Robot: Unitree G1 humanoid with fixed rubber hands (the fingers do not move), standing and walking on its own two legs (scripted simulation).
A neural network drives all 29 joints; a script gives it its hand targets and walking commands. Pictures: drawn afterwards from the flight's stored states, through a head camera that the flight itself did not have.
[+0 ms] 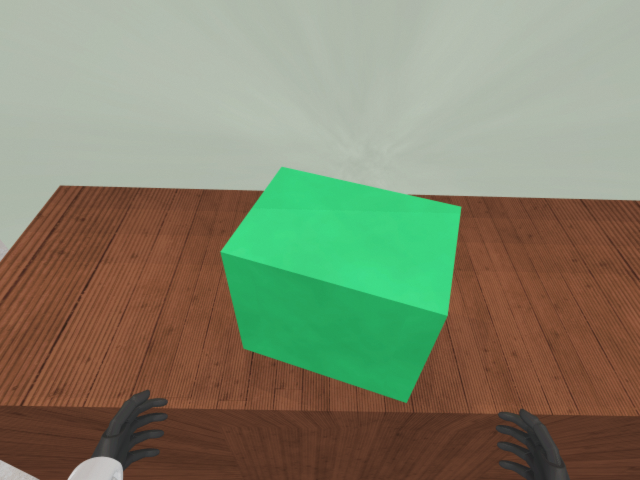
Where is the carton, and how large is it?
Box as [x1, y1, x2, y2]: [220, 167, 460, 402]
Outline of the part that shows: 281,167 220,252 243,348 406,402 447,315 460,207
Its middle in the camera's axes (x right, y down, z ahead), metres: +0.03 +0.06 +0.59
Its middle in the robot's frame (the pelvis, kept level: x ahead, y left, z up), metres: +0.40 -0.01 +0.01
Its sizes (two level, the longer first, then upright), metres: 0.273 0.192 0.236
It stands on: a pedestal, 0.67 m high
